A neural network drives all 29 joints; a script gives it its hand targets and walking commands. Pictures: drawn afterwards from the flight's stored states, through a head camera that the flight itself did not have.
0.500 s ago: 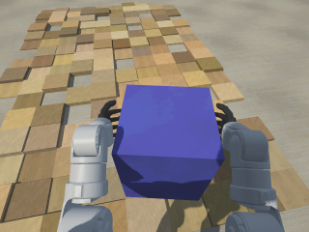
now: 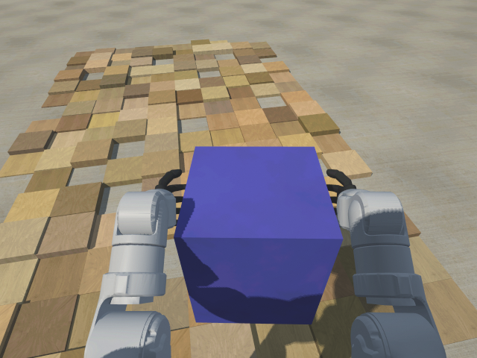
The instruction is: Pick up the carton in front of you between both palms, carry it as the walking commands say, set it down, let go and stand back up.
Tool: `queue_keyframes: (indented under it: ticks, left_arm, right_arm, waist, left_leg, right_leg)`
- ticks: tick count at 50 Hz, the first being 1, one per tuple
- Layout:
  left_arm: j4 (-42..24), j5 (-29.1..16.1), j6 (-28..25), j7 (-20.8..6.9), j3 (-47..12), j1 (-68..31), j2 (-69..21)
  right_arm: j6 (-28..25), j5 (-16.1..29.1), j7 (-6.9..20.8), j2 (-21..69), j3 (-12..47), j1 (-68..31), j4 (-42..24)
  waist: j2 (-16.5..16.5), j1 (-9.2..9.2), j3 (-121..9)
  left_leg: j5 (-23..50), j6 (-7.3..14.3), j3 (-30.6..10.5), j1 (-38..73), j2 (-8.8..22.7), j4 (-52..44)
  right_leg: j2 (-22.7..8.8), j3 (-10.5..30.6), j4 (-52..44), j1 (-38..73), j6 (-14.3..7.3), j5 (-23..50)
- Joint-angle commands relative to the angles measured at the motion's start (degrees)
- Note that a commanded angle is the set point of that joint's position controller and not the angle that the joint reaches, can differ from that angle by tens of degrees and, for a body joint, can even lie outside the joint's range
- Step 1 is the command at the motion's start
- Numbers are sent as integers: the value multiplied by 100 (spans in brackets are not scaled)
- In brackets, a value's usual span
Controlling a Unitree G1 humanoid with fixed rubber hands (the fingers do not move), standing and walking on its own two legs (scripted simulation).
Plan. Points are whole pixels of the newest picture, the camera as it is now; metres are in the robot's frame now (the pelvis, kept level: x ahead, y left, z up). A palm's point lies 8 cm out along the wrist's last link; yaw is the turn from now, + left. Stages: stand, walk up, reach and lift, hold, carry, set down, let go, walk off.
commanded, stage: carry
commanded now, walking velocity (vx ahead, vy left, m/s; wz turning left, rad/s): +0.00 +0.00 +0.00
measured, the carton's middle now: (253, 236) +0.34 +0.00 +0.06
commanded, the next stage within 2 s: none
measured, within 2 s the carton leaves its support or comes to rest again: neither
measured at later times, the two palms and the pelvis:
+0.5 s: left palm (169, 206) +0.34 +0.14 +0.14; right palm (356, 205) +0.34 -0.16 +0.14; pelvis +0.00 -0.01 +0.00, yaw +0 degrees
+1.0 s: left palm (162, 122) +0.53 +0.18 +0.18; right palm (312, 123) +0.52 -0.12 +0.17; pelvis +0.15 +0.03 +0.01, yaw +2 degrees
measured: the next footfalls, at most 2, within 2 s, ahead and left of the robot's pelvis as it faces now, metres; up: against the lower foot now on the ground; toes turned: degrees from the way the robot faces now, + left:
right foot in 1.14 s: +0.44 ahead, -0.07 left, +0.02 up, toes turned -5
left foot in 1.62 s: +0.68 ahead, +0.11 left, +0.05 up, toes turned +7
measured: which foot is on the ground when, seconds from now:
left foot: down 0.00-1.00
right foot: down 0.00-0.72, up 0.74-1.00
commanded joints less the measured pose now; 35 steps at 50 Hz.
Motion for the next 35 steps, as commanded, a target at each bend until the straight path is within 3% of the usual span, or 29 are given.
queue_keyframes:
  ticks: [1,19,21,22,24,25,27,30,31,33,34,35]
  left_arm:
    - [-714,-2367,-163,-1329,-3197,-4186,-6362]
    - [-704,-2313,-151,-1347,-3215,-4142,-6312]
    - [-822,-2354,-155,-1339,-3255,-4284,-6290]
    - [-933,-2381,-150,-1324,-3282,-4369,-6264]
    - [-1191,-2442,-114,-1271,-3342,-4654,-6155]
    - [-1289,-2485,-79,-1237,-3371,-4767,-6061]
    - [-1525,-2580,21,-1152,-3408,-4938,-5852]
    - [-1623,-2667,232,-1044,-3339,-4990,-5590]
    - [-1564,-2671,306,-1030,-3292,-4934,-5558]
    - [-1389,-2671,431,-1041,-3179,-4922,-5534]
    - [-1261,-2684,482,-1059,-3127,-4942,-5570]
    - [-1108,-2694,520,-1086,-3080,-4918,-5645]
  right_arm:
    - [-129,2403,1368,6488,3174,-4198,-783]
    - [-117,2438,1397,6514,3234,-4220,-788]
    - [-122,2471,1390,6527,3280,-4375,-908]
    - [-113,2507,1379,6517,3316,-4522,-1025]
    - [-60,2595,1344,6431,3400,-4795,-1240]
    - [-19,2636,1320,6367,3429,-4907,-1326]
    - [93,2700,1260,6151,3400,-5031,-1443]
    - [305,2616,1148,5744,3133,-4818,-1347]
    - [383,2548,1120,5640,3029,-4693,-1229]
    - [506,2405,1087,5507,2837,-4542,-964]
    - [551,2337,1082,5487,2744,-4465,-805]
    - [584,2273,1084,5455,2636,-4477,-673]
  waist:
    - [-44,-8,-2080]
    - [-49,-14,-2055]
    - [-156,4,-2012]
    - [-299,44,-1888]
    - [-723,172,-1411]
    - [-842,261,-1239]
    - [-749,362,-1195]
    - [-673,425,-1633]
    - [-748,434,-1721]
    - [-824,364,-1778]
    - [-727,180,-1857]
    - [-448,-88,-2128]
  left_leg:
    - [1119,195,-741,1224,759,-210]
    - [943,155,-747,1127,759,-239]
    - [-2,137,-636,1034,678,-277]
    - [-751,146,-505,807,512,-131]
    - [-1504,128,-48,-208,53,693]
    - [-1429,129,20,-736,51,1266]
    - [-1503,183,-169,-1595,176,1788]
    - [-1554,128,-35,-1639,57,1688]
    - [-1633,102,43,-1429,-24,1457]
    - [-1469,97,223,-748,-232,638]
    - [-1011,156,371,194,-371,-210]
    - [-405,226,248,1742,-273,-661]
  right_leg:
    - [-809,632,-478,200,-122,1453]
    - [-823,665,-529,157,-182,1471]
    - [-890,744,-833,142,-236,534]
    - [-948,934,-1101,154,-357,-328]
    - [-1329,1780,-1715,303,-767,-1895]
    - [-1640,2191,-1790,472,-1002,-2035]
    - [-1907,2532,-1734,1034,-1298,-1152]
    - [-1716,1938,-1131,1772,-1278,1286]
    - [-1638,1739,-978,1787,-1210,1703]
    - [-1438,1355,-693,1548,-1023,1832]
    - [-1229,917,-307,1074,-820,1915]
    - [-1051,501,377,240,-516,2124]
